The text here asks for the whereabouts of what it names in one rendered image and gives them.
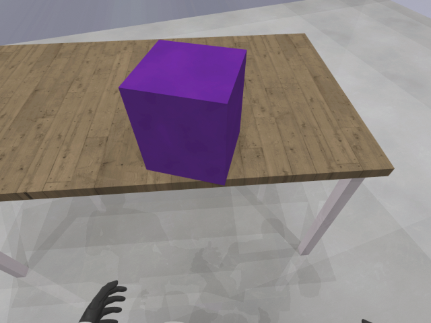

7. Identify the carton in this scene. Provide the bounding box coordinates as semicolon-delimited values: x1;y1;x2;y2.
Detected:
119;40;247;186

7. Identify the table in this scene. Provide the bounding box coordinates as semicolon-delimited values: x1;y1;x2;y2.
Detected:
0;33;395;278

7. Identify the robot left hand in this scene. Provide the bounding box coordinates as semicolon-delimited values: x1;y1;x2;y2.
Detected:
78;280;127;323

